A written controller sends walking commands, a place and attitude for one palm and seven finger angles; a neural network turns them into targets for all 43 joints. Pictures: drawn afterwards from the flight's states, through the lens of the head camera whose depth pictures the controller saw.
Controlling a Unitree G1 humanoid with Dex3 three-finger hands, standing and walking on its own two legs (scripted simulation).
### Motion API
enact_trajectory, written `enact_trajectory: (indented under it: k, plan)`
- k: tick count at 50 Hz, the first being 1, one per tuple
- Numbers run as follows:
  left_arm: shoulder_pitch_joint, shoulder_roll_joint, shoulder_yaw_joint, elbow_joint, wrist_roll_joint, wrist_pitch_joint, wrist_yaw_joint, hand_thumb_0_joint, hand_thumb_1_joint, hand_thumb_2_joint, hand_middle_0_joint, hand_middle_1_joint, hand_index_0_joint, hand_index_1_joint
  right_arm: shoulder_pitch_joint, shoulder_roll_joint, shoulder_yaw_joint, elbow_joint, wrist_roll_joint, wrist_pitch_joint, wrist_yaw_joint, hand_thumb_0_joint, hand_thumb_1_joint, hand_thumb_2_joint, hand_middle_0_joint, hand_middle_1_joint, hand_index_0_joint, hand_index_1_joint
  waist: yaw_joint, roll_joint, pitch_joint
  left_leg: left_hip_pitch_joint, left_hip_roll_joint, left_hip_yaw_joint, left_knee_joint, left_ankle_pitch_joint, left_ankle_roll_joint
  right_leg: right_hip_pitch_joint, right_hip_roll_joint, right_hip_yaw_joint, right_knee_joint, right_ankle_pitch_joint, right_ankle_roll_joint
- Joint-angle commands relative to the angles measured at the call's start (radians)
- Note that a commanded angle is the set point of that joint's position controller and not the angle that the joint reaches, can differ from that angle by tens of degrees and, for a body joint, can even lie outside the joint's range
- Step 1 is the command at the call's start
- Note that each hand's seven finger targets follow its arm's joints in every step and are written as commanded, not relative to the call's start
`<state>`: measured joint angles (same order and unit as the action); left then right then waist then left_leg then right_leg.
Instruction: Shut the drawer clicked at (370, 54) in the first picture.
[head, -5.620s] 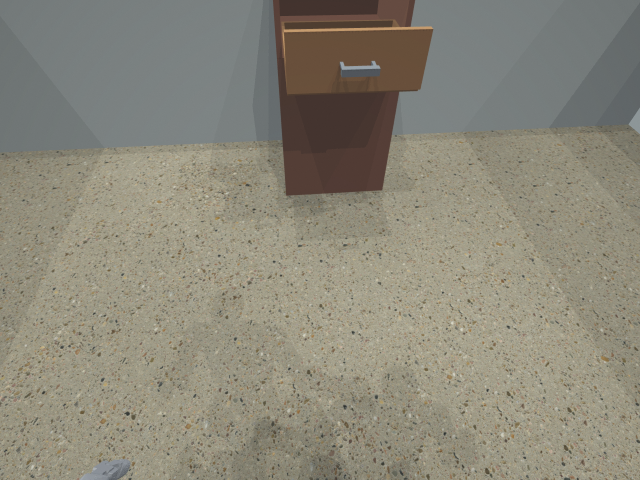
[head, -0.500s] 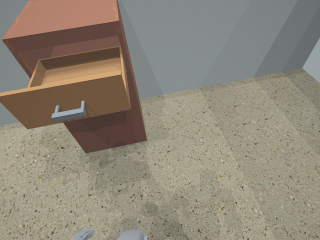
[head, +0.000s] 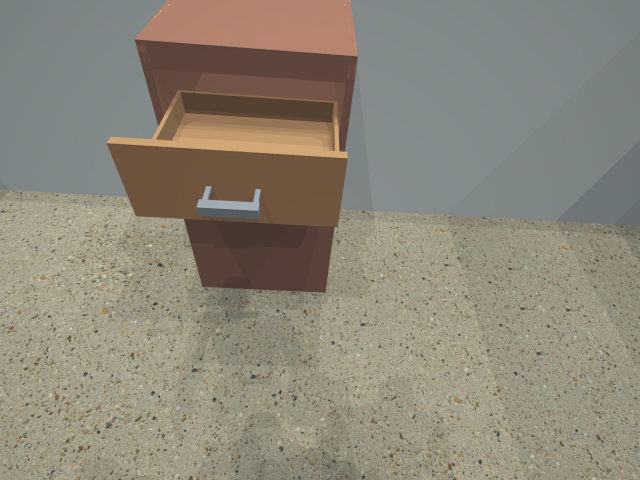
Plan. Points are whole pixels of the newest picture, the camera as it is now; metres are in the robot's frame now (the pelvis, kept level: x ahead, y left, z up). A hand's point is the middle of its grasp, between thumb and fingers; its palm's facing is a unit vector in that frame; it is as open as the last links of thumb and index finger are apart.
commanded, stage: take the last steps up to it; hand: left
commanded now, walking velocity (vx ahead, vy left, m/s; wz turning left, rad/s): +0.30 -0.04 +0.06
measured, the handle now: (231, 201) +0.58 +0.22 -0.03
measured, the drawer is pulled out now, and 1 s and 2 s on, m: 0.28 0.28 0.28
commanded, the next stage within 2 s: come to a stop and stand still in 0.86 s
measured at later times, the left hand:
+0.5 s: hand out of the picture +0.07 +0.11 -0.16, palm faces +0.13 -0.96 -0.23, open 7.3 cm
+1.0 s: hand (221, 451) +0.20 +0.16 -0.19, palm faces +0.16 -0.97 -0.17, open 7.4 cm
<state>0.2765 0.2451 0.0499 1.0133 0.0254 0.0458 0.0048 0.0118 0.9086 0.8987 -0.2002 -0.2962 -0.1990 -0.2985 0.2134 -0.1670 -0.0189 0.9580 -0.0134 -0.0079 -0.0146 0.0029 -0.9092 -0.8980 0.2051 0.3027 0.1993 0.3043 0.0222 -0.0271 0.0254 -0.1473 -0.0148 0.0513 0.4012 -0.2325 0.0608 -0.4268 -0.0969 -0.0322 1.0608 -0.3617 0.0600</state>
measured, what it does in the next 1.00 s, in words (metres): walks ahead: right foot, then left foot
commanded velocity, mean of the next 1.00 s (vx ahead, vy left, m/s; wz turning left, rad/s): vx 0.22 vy -0.01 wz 0.04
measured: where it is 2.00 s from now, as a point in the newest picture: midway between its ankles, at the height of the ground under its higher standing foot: outside the picture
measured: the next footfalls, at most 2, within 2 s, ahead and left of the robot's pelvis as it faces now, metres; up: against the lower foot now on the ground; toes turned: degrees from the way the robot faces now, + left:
right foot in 0.26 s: +0.11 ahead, -0.14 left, +0.00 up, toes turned -4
left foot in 0.82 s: +0.31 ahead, +0.09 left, +0.00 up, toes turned +12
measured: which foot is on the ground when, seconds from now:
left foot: down 0.00-0.28, up 0.30-0.80, down 0.82-1.00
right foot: up 0.00-0.24, down 0.26-0.82, up 0.84-1.00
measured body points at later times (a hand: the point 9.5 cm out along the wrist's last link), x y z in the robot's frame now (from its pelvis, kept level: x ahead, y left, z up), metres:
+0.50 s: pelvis +0.09 -0.07 +0.00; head +0.09 -0.10 +0.45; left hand +0.07 +0.16 -0.14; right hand +0.08 -0.30 -0.17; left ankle +0.10 +0.09 -0.66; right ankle +0.07 -0.14 -0.75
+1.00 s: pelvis +0.25 +0.00 -0.01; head +0.26 +0.01 +0.44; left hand +0.19 +0.21 -0.17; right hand +0.37 -0.22 -0.15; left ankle +0.27 +0.08 -0.75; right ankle +0.21 -0.13 -0.66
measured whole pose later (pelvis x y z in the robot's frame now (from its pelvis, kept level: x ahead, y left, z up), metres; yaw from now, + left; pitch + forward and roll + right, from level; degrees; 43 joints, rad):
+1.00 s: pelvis +0.25 +0.00 -0.01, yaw +3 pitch -2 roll +0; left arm 0.37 0.14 0.04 1.12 0.02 -0.01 0.03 0.01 0.91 0.90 -0.20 -0.30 -0.20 -0.30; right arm 0.15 -0.13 -0.05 1.00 0.00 -0.08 -0.03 -0.04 -0.95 -0.90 0.21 0.30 0.20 0.30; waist 0.04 -0.04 0.05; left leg -0.22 0.01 0.17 0.49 -0.24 0.06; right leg -0.44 -0.09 -0.05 1.16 -0.39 0.00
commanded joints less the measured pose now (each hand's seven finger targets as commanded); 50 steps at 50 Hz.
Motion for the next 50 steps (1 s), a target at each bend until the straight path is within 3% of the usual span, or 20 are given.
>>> enact_trajectory:
  k: [1,8,12,13,14,15,16,18,21,30,36,37,39,40,41,42,43,46,48,50]
  plan:
    - [-0.062,0.038,0.003,-0.071,0.004,-0.037,-0.011,0.000,0.900,0.900,-0.200,-0.300,-0.200,-0.300,0.146,-0.169,-0.048,0.014,-0.005,-0.026,-0.010,0.000,-0.900,-0.900,0.200,0.300,0.200,0.300,-0.062,0.129,0.051,0.081,0.271,-0.287,-0.229,-0.036,0.134,-0.141,-0.012,-0.002,-0.106,0.000,0.000]
    - [-0.097,0.002,0.003,-0.079,-0.001,-0.051,-0.021,0.000,0.900,0.900,-0.200,-0.300,-0.200,-0.300,0.152,-0.180,-0.057,0.051,-0.015,-0.027,-0.008,0.000,-0.900,-0.900,0.200,0.300,0.200,0.300,-0.055,0.162,0.097,-0.045,0.271,-0.301,-0.242,-0.220,0.129,0.016,0.013,-0.034,-0.367,-0.011,-0.023]
    - [0.075,0.014,0.017,-0.010,0.003,-0.073,-0.013,0.000,0.900,0.900,-0.200,-0.300,-0.200,-0.300,0.136,-0.136,-0.047,0.078,-0.007,-0.027,-0.005,0.000,-0.900,-0.900,0.200,0.300,0.200,0.300,0.029,0.026,0.052,-0.239,0.168,-0.211,-0.026,-0.260,0.054,0.385,0.044,-0.032,-0.629,0.092,-0.039]
    - [0.160,0.070,0.029,0.016,0.009,-0.087,-0.005,0.000,0.900,0.900,-0.200,-0.300,-0.200,-0.300,0.140,-0.093,-0.038,0.071,0.001,-0.032,-0.002,0.000,-0.900,-0.900,0.200,0.300,0.200,0.300,0.064,-0.112,0.019,-0.372,0.077,-0.096,0.189,-0.280,0.006,0.517,-0.097,0.147,-0.727,-0.090,-0.081]
    - [0.244,0.158,0.047,0.032,0.008,-0.087,0.005,0.000,0.900,0.900,-0.200,-0.300,-0.200,-0.300,0.108,-0.048,-0.029,0.035,0.002,-0.031,0.005,0.000,-0.900,-0.900,0.200,0.300,0.200,0.300,0.100,-0.338,0.035,-0.542,-0.009,0.017,0.463,-0.352,-0.026,0.559,-0.316,0.467,-0.902,-0.250,-0.176]
    - [0.256,0.142,0.041,0.031,-0.008,-0.083,0.013,0.000,0.900,0.900,-0.200,-0.300,-0.200,-0.300,0.061,-0.108,-0.045,0.020,-0.011,-0.026,0.010,0.000,-0.900,-0.900,0.200,0.300,0.200,0.300,0.097,-0.196,0.076,-0.543,0.042,-0.053,0.596,-0.323,-0.021,0.432,-0.350,0.515,-0.971,-0.371,-0.222]
    - [0.181,0.114,0.037,0.022,-0.011,-0.092,0.014,0.000,0.900,0.900,-0.200,-0.300,-0.200,-0.300,0.077,-0.109,-0.054,0.041,-0.012,-0.021,0.017,0.000,-0.900,-0.900,0.200,0.300,0.200,0.300,0.055,-0.207,0.108,-0.527,0.076,-0.074,0.664,-0.215,-0.017,0.335,-0.308,0.471,-0.991,-0.406,-0.204]
    - [0.094,0.035,0.016,0.006,-0.012,-0.099,0.016,0.000,0.900,0.900,-0.200,-0.300,-0.200,-0.300,0.114,-0.079,-0.057,0.077,-0.016,-0.009,0.023,0.000,-0.900,-0.900,0.200,0.300,0.200,0.300,-0.003,-0.097,0.139,-0.476,0.110,-0.063,0.714,-0.087,-0.035,0.239,-0.252,0.311,-0.975,-0.244,-0.179]
    - [0.110,-0.018,0.002,0.019,-0.012,-0.117,0.017,0.000,0.900,0.900,-0.200,-0.300,-0.200,-0.300,0.169,-0.028,-0.052,0.110,-0.018,0.002,0.026,0.000,-0.900,-0.900,0.200,0.300,0.200,0.300,-0.034,-0.042,0.114,-0.440,0.117,-0.039,0.709,0.025,-0.062,0.238,-0.173,0.118,-0.953,0.048,-0.157]
    - [0.252,-0.015,-0.009,0.093,-0.004,-0.140,0.021,0.000,0.900,0.900,-0.200,-0.300,-0.200,-0.300,-0.031,-0.031,-0.047,0.039,-0.008,-0.005,0.037,0.000,-0.900,-0.900,0.200,0.300,0.200,0.300,0.001,-0.069,0.127,-0.538,0.133,-0.002,0.510,0.062,-0.079,0.388,-0.182,0.060,-0.904,0.419,-0.212]
    - [0.293,-0.004,-0.005,0.129,0.003,-0.125,0.029,0.000,0.900,0.900,-0.200,-0.300,-0.200,-0.300,-0.135,-0.007,-0.029,0.005,-0.004,-0.026,0.041,0.000,-0.900,-0.900,0.200,0.300,0.200,0.300,0.028,-0.115,0.114,-0.380,0.077,0.061,0.281,0.001,-0.036,0.422,-0.180,0.018,-0.798,0.667,-0.199]
    - [0.293,0.001,-0.004,0.129,0.002,-0.122,0.029,0.000,0.900,0.900,-0.200,-0.300,-0.200,-0.300,-0.116,-0.011,-0.028,0.008,-0.004,-0.030,0.037,0.000,-0.900,-0.900,0.200,0.300,0.200,0.300,0.018,-0.113,0.092,-0.327,0.052,0.080,0.247,-0.017,-0.025,0.433,-0.171,0.005,-0.749,0.749,-0.195]
    - [0.265,0.005,-0.002,0.130,-0.003,-0.119,0.031,0.000,0.900,0.900,-0.200,-0.300,-0.200,-0.300,0.049,-0.039,-0.035,0.063,-0.010,-0.043,0.020,0.000,-0.900,-0.900,0.200,0.300,0.200,0.300,-0.059,-0.087,0.001,-0.075,0.004,0.105,0.110,0.085,-0.009,0.389,-0.125,-0.044,-0.524,0.865,-0.154]
    - [0.267,-0.012,-0.005,0.121,-0.011,-0.118,0.029,0.000,0.900,0.900,-0.200,-0.300,-0.200,-0.300,0.173,-0.092,-0.045,0.092,-0.015,-0.050,0.009,0.000,-0.900,-0.900,0.200,0.300,0.200,0.300,-0.109,-0.014,-0.092,0.160,0.078,0.036,0.084,0.237,0.015,0.263,-0.083,-0.067,-0.338,0.698,-0.122]
    - [0.313,-0.063,-0.014,0.108,-0.025,-0.118,0.025,0.000,0.900,0.900,-0.200,-0.300,-0.200,-0.300,0.266,-0.195,-0.065,0.105,-0.022,-0.057,-0.003,0.000,-0.900,-0.900,0.200,0.300,0.200,0.300,-0.119,0.206,-0.226,0.422,0.352,-0.284,0.097,0.525,0.125,-0.002,0.042,-0.124,-0.069,0.144,-0.072]
    - [0.278,-0.068,-0.019,0.085,-0.021,-0.120,0.028,0.000,0.900,0.900,-0.200,-0.300,-0.200,-0.300,0.316,-0.227,-0.068,0.119,0.000,-0.047,-0.011,0.000,-0.900,-0.900,0.200,0.300,0.200,0.300,-0.122,0.224,-0.265,0.426,0.469,-0.406,0.013,0.725,0.207,-0.083,0.081,-0.046,0.145,-0.247,-0.076]
    - [0.229,-0.048,-0.009,0.074,-0.017,-0.111,0.033,0.000,0.900,0.900,-0.200,-0.300,-0.200,-0.300,0.253,-0.205,-0.064,0.106,0.004,-0.042,-0.011,0.000,-0.900,-0.900,0.200,0.300,0.200,0.300,-0.096,0.104,-0.166,0.296,0.470,-0.331,-0.018,0.640,0.226,-0.106,0.036,-0.003,0.213,-0.226,-0.089]
    - [0.164,-0.076,-0.001,0.076,-0.005,-0.086,0.019,0.000,0.900,0.900,-0.200,-0.300,-0.200,-0.300,0.084,-0.085,-0.031,0.068,0.001,-0.059,-0.013,0.000,-0.900,-0.900,0.200,0.300,0.200,0.300,-0.030,0.093,0.038,-0.038,0.357,-0.192,-0.141,0.405,0.142,-0.086,-0.029,0.026,0.188,-0.047,-0.061]
    - [0.205,-0.105,-0.003,0.084,-0.001,-0.066,0.013,0.000,0.900,0.900,-0.200,-0.300,-0.200,-0.300,0.057,-0.060,-0.023,0.068,0.003,-0.064,-0.013,0.000,-0.900,-0.900,0.200,0.300,0.200,0.300,0.008,0.132,0.035,-0.118,0.288,-0.081,-0.164,0.401,0.104,-0.021,-0.022,0.005,0.112,0.019,-0.049]
    - [0.214,-0.115,-0.004,0.081,-0.004,-0.049,0.023,0.000,0.900,0.900,-0.200,-0.300,-0.200,-0.300,0.043,-0.039,-0.024,0.051,-0.002,-0.065,-0.017,0.000,-0.900,-0.900,0.200,0.300,0.200,0.300,0.026,0.086,0.025,-0.174,0.279,-0.039,-0.156,0.547,0.097,0.043,-0.023,0.018,0.012,0.065,-0.034]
